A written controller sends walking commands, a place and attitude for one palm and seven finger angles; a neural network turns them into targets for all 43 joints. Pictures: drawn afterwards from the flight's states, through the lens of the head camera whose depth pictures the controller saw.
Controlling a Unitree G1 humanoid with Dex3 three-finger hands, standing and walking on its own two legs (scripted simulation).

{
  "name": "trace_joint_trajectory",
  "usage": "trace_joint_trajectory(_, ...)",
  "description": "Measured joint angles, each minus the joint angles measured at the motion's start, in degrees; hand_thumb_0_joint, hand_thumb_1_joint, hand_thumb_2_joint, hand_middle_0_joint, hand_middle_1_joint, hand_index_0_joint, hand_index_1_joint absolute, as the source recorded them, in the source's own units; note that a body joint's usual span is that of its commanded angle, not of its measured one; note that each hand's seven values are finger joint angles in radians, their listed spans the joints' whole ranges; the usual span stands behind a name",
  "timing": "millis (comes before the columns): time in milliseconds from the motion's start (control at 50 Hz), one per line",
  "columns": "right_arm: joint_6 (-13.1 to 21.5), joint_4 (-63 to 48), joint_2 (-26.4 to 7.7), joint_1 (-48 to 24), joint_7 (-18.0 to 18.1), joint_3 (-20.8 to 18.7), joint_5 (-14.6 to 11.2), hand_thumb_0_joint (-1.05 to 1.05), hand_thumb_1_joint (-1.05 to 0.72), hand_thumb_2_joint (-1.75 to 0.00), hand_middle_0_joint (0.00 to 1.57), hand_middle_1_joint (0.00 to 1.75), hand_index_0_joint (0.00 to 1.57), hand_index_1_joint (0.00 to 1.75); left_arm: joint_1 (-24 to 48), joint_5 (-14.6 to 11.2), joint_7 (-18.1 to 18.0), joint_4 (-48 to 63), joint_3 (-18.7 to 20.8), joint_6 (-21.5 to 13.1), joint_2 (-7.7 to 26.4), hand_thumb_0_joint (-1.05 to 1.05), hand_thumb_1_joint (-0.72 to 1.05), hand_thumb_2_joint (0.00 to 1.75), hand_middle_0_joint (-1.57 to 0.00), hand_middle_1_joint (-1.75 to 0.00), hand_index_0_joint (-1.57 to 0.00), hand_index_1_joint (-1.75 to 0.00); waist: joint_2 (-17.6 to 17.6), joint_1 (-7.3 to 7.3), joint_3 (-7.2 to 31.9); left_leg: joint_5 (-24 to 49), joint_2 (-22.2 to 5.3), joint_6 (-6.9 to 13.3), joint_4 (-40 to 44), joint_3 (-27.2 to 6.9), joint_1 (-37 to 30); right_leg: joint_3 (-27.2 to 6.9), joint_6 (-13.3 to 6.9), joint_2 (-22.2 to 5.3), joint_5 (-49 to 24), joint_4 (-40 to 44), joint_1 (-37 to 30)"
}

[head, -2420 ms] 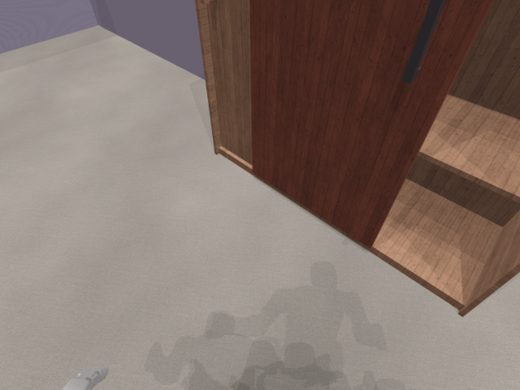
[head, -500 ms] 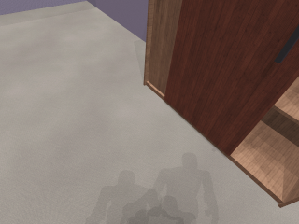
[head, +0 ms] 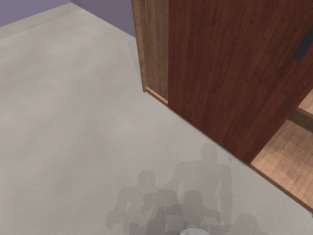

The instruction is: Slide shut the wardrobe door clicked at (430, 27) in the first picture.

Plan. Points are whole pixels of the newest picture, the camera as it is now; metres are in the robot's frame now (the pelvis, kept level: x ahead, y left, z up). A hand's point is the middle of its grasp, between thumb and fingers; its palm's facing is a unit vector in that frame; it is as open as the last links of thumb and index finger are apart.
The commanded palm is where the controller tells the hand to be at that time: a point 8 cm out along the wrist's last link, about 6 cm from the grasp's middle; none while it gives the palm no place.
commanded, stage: turn to face it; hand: left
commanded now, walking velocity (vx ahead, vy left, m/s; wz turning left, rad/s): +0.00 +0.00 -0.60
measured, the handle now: out of the picture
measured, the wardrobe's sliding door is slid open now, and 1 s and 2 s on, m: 0.40 0.40 0.40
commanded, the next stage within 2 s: take the last steps up to it in 1.10 s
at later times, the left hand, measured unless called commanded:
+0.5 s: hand out of the picture +0.13 +0.24 -0.16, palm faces -0.17 -0.96 -0.22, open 7.4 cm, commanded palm none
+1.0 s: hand (124, 204) +0.22 +0.12 -0.14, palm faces -0.57 -0.78 -0.25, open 7.4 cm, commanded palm none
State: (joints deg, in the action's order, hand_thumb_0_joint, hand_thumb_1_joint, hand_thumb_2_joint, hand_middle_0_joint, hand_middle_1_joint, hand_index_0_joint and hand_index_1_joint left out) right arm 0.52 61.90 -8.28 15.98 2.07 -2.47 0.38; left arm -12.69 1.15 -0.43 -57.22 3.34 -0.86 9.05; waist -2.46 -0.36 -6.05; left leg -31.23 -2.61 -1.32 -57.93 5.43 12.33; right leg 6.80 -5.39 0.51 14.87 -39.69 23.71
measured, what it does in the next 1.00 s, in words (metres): steps on the spot, turning right: left foot, then right foot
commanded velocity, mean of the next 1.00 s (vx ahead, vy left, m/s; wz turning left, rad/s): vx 0.00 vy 0.00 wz -0.52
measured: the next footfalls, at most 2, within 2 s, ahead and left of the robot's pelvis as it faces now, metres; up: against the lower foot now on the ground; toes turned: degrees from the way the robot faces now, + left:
left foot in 0.48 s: +0.09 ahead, +0.15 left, +0.00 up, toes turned -15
right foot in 0.94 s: -0.03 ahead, -0.07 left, +0.00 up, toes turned -39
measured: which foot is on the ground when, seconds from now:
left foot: up 0.00-0.46, down 0.48-0.94, up 0.96-1.00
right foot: down 0.00-0.48, up 0.50-0.92, down 0.94-1.00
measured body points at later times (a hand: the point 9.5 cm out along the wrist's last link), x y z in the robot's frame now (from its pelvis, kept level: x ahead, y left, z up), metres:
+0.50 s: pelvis +0.02 +0.05 +0.02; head +0.06 +0.07 +0.46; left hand +0.14 +0.29 -0.14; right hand +0.08 -0.23 -0.10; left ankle +0.05 +0.16 -0.72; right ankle +0.07 -0.07 -0.71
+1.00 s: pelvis +0.01 +0.03 +0.01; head +0.03 -0.01 +0.46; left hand +0.25 +0.17 -0.12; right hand -0.15 -0.17 -0.15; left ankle +0.04 +0.17 -0.69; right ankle -0.06 -0.05 -0.72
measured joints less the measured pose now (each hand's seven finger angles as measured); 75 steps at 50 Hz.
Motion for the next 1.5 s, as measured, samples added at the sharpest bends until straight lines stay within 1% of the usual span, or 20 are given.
trace_joint_trajectory(60,-1.0,-1.6,-1.2,-3.8,-0.1,-0.4,0.2,0.0,-0.91,-0.9,0.2,0.3,0.2,0.3,0.4,-0.3,-0.7,0.7,0.2,0.5,0.1,0.01,0.92,0.9,-0.2,-0.3,-0.2,-0.3,0.5,-0.49,-0.3,3.8,-0.3,-0.7,-10.3,-2.4,8.3,-0.9,-0.2,1.4,-2.1,4.3,-2.1)
trace_joint_trajectory(180,-1.7,-6.1,-3.4,-9.8,-0.4,-1.1,0.8,0.0,-0.91,-0.9,0.2,0.3,0.2,0.3,0.2,0.0,-0.3,1.0,0.1,1.2,0.4,0.01,0.91,0.9,-0.2,-0.3,-0.2,-0.3,2.1,-0.83,1.5,9.7,-1.9,-2.3,-5.0,-5.2,15.9,-4.6,-0.3,2.9,-6.1,11.7,-3.9)
trace_joint_trajectory(320,-2.1,-8.7,-4.6,-12.0,-0.4,-1.3,0.7,0.0,-0.91,-0.9,0.2,0.3,0.2,0.3,-0.3,0.3,0.5,2.3,0.5,2.1,1.4,0.01,0.9,0.9,-0.2,-0.3,-0.21,-0.3,3.1,-2.04,3.3,9.6,-1.2,-3.1,5.1,-6.7,13.7,-9.1,0.8,4.1,-7.2,13.1,-4.0)
trace_joint_trajectory(440,-1.6,-10.0,-4.1,-11.1,-0.2,-0.7,0.0,0.0,-0.91,-0.9,0.2,0.3,0.2,0.3,-0.3,0.4,0.6,3.5,1.1,3.3,3.6,0.01,0.9,0.9,-0.2,-0.3,-0.21,-0.3,4.4,-2.81,3.7,8.9,1.9,-1.8,19.7,-6.3,6.4,-13.3,2.9,5.2,-7.8,12.3,-2.3)
trace_joint_trajectory(480,-0.7,-10.4,-3.7,-9.9,0.0,-0.4,-0.1,0.0,-0.91,-0.9,0.2,0.3,0.2,0.3,-0.3,0.0,0.6,3.8,1.5,3.9,4.7,0.01,0.9,0.9,-0.2,-0.3,-0.21,-0.3,5.1,-2.24,4.0,13.5,2.5,-0.4,27.4,-5.5,2.9,-14.5,4.1,5.6,-7.0,10.1,-0.9)
trace_joint_trajectory(540,-1.0,-10.4,-2.7,-7.5,-0.1,0.4,0.4,0.0,-0.91,-0.9,0.2,0.3,0.2,0.3,0.1,0.2,0.8,3.4,2.3,4.8,6.3,0.01,0.9,0.9,-0.2,-0.3,-0.2,-0.3,6.4,-1.64,3.4,14.8,2.3,2.1,28.0,-3.1,1.5,-12.8,6.5,5.1,5.9,-5.4,4.1)
trace_joint_trajectory(620,-1.5,-9.6,-2.0,-4.6,0.3,1.0,0.7,0.0,-0.9,-0.9,0.2,0.3,0.2,0.3,-0.4,0.7,1.7,3.5,3.2,5.2,7.8,0.01,0.9,0.9,-0.2,-0.3,-0.2,-0.3,6.3,-1.38,3.5,15.6,0.7,2.7,31.4,0.1,-1.3,-10.0,8.7,2.4,5.2,-24.8,8.8)
trace_joint_trajectory(680,-1.1,-8.9,-1.9,-3.2,0.4,1.0,0.8,0.0,-0.9,-0.9,0.2,0.3,0.2,0.3,-0.6,0.5,1.9,3.2,3.2,5.6,8.0,0.01,0.91,0.9,-0.2,-0.3,-0.2,-0.3,5.9,-1.06,3.4,15.5,-0.3,2.8,32.1,2.5,-2.2,-9.3,9.7,-0.2,4.4,-28.2,8.1)
trace_joint_trajectory(740,-0.6,-8.4,-1.6,-1.9,0.3,0.7,0.8,0.0,-0.9,-0.9,0.2,0.3,0.2,0.3,-0.1,0.3,1.9,2.8,2.8,6.2,7.6,0.01,0.91,0.9,-0.2,-0.3,-0.2,-0.3,5.2,-0.31,3.0,15.1,-1.4,2.7,31.9,4.5,-2.6,-8.3,10.2,-2.3,6.0,-24.4,5.5)
trace_joint_trajectory(800,-0.4,-7.8,-1.6,-1.0,-0.1,0.4,1.0,0.0,-0.9,-0.9,0.21,0.3,0.2,0.3,1.2,0.2,1.9,2.6,2.2,6.5,6.7,0.01,0.91,0.9,-0.2,-0.3,-0.2,-0.3,4.5,0.64,2.3,14.5,-2.6,2.3,31.1,6.6,-2.6,-6.4,10.0,-3.7,8.3,-17.4,2.2)
trace_joint_trajectory(880,-0.7,-6.6,-2.4,-0.1,-0.5,-0.3,1.2,0.0,-0.9,-0.9,0.21,0.3,0.2,0.3,3.8,0.0,2.0,3.0,1.3,5.9,4.9,0.01,0.91,0.9,-0.2,-0.3,-0.2,-0.3,2.9,2.2,1.5,13.0,-4.6,1.0,28.5,9.0,-1.6,-3.8,8.7,-3.7,10.0,-7.1,-2.4)
trace_joint_trajectory(940,-1.0,-5.8,-3.6,1.4,-0.9,-1.0,0.9,0.0,-0.9,-0.9,0.21,0.3,0.2,0.3,5.2,0.1,2.0,4.1,0.5,4.4,4.0,0.01,0.91,0.9,-0.2,-0.3,-0.2,-0.3,1.8,2.96,1.8,10.6,-6.1,-0.5,23.8,10.4,0.3,-2.3,6.9,-3.0,2.9,5.3,-7.9)
trace_joint_trajectory(980,-2.0,-5.0,-4.9,1.4,-0.8,-1.3,0.6,0.0,-0.9,-0.9,0.21,0.3,0.2,0.3,6.4,0.1,1.3,4.2,0.0,2.8,2.7,0.01,0.91,0.9,-0.2,-0.3,-0.2,-0.3,-0.2,3.21,1.5,4.8,-6.8,-1.6,14.6,6.8,4.2,-2.1,4.7,-1.6,3.7,5.2,-7.6)
trace_joint_trajectory(1020,-3.3,-4.4,-5.7,1.0,-0.4,-1.4,0.6,0.0,-0.9,-0.9,0.2,0.3,0.2,0.3,6.7,-0.2,0.6,4.6,-0.6,2.1,1.7,0.01,0.9,0.9,-0.2,-0.3,-0.2,-0.3,-1.2,3.6,1.5,1.5,-5.3,-2.1,4.9,2.0,8.4,-2.3,3.9,-1.1,4.4,5.1,-7.9)
trace_joint_trajectory(1060,-3.8,-3.9,-5.7,0.4,-0.3,-1.4,0.6,0.0,-0.91,-0.9,0.2,0.3,0.2,0.3,6.5,-0.3,0.1,4.6,-0.8,1.9,1.1,0.01,0.9,0.9,-0.2,-0.3,-0.2,-0.3,-1.0,3.44,1.8,2.8,-4.3,-2.7,-1.6,-0.4,11.5,-2.9,3.6,-0.9,3.6,6.8,-8.9)
trace_joint_trajectory(1120,-3.6,-4.0,-5.4,-0.9,-0.4,-1.4,0.7,0.01,-0.91,-0.9,0.2,0.3,0.2,0.3,5.7,-0.3,-0.2,4.2,-0.9,1.8,0.6,0.01,0.9,0.9,-0.2,-0.3,-0.21,-0.3,-0.4,3.12,2.3,6.7,-3.7,-3.4,-4.2,-2.4,14.2,-4.0,3.4,-0.5,1.8,9.7,-10.3)
trace_joint_trajectory(1280,-2.9,-5.2,-4.0,-4.2,-0.8,-1.1,0.8,0.0,-0.91,-0.9,0.2,0.3,0.2,0.3,2.4,0.2,0.0,2.1,-0.9,2.2,0.4,0.01,0.9,0.9,-0.2,-0.3,-0.21,-0.3,1.0,1.62,3.5,8.8,-2.4,-3.7,5.7,-3.3,12.3,-6.4,3.9,0.6,0.2,12.1,-11.4)
trace_joint_trajectory(1380,-0.7,-5.8,-2.9,-3.1,-1.2,-0.3,1.0,0.0,-0.91,-0.9,0.2,0.3,0.2,0.3,-1.3,0.1,0.5,0.4,-0.2,2.4,1.5,0.01,0.9,0.9,-0.2,-0.3,-0.21,-0.3,2.7,0.21,5.6,10.3,-0.9,-2.0,23.0,-1.1,3.3,-7.3,5.1,1.0,2.3,9.3,-10.8)
trace_joint_trajectory(1440,0.9,-5.8,-1.7,-1.5,-1.1,0.3,1.6,0.0,-0.91,-0.9,0.2,0.3,0.2,0.3,-3.4,0.1,0.8,-1.3,0.7,3.5,2.6,0.01,0.9,0.9,-0.2,-0.3,-0.21,-0.3,4.5,0.42,6.6,11.3,-0.4,2.1,23.6,0.5,2.2,-7.7,4.4,1.0,11.1,-4.0,-5.8)
trace_joint_trajectory(1500,1.6,-5.0,-0.7,1.6,-0.5,1.0,1.7,0.0,-0.91,-0.9,0.2,0.3,0.2,0.3,-4.4,0.8,1.6,-2.8,1.3,3.7,3.3,0.01,0.9,0.9,-0.2,-0.3,-0.2,-0.3,4.7,1.11,7.1,13.3,-0.6,3.0,28.6,1.3,-1.3,-6.8,4.5,0.4,6.9,-17.9,0.3)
